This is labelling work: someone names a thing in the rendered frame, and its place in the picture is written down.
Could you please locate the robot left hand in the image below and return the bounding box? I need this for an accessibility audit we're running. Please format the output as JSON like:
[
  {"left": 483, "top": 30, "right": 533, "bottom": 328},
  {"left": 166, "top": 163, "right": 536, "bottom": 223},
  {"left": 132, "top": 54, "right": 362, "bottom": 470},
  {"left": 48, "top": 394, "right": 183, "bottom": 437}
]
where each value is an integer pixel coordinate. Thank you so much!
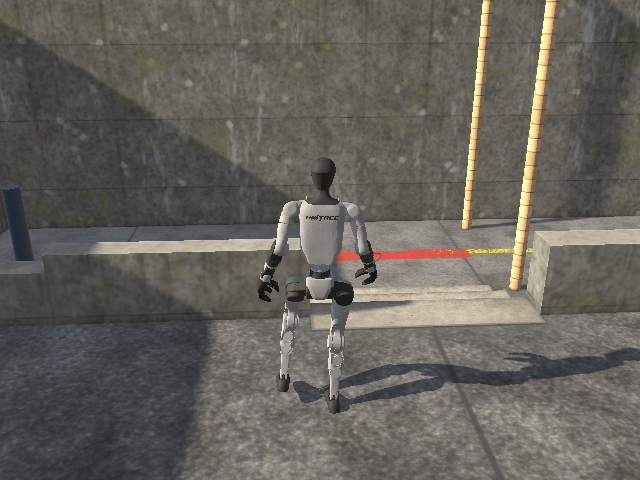
[{"left": 256, "top": 277, "right": 279, "bottom": 302}]

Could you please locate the robot left thigh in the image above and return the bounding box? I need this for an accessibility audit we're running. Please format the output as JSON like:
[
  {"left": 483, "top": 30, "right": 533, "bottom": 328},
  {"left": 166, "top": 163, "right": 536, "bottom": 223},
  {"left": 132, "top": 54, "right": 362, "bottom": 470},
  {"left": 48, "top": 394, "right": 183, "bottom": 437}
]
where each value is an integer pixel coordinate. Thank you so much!
[{"left": 284, "top": 277, "right": 306, "bottom": 330}]

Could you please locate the right robot upper arm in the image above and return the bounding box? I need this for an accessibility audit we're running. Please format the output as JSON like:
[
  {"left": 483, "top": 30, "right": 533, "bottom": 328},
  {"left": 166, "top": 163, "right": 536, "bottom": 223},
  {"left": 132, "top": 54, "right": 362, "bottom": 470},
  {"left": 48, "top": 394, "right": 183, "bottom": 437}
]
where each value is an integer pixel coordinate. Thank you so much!
[{"left": 343, "top": 201, "right": 370, "bottom": 256}]

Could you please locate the left robot upper arm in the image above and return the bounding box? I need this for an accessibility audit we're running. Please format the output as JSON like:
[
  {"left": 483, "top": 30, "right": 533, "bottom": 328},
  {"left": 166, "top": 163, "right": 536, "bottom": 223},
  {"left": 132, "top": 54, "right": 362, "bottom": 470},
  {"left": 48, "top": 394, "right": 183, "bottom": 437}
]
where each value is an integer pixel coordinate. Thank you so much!
[{"left": 273, "top": 200, "right": 302, "bottom": 257}]

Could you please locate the robot left forearm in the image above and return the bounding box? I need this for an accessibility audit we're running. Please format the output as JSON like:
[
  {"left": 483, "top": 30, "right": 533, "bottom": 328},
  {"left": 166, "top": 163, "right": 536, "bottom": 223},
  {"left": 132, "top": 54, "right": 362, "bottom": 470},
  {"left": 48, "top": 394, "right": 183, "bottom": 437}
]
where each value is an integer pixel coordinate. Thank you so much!
[{"left": 260, "top": 240, "right": 282, "bottom": 282}]

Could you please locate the robot right foot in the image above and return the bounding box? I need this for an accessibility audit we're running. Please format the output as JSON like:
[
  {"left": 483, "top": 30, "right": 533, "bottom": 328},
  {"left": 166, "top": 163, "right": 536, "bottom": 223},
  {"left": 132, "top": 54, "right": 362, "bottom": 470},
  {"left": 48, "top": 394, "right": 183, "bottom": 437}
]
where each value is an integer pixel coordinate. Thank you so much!
[{"left": 324, "top": 387, "right": 340, "bottom": 414}]

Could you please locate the robot right hand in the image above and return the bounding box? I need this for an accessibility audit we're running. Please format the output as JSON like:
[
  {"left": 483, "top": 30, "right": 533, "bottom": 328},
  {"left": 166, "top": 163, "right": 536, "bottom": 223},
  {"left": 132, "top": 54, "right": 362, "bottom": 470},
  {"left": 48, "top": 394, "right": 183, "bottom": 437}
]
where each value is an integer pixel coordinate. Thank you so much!
[{"left": 355, "top": 268, "right": 378, "bottom": 285}]

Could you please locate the robot right forearm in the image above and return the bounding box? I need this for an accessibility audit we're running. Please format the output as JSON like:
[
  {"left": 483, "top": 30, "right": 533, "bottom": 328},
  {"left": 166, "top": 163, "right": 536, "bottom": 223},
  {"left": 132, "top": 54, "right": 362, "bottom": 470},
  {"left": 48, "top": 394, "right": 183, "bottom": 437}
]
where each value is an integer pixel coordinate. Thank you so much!
[{"left": 359, "top": 240, "right": 376, "bottom": 273}]

